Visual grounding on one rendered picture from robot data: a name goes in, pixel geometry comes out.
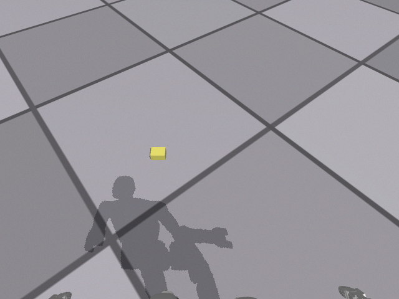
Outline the small box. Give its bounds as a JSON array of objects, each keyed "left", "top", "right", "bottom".
[{"left": 150, "top": 147, "right": 166, "bottom": 160}]

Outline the right robot hand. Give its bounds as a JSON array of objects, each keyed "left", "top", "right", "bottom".
[{"left": 339, "top": 286, "right": 371, "bottom": 299}]

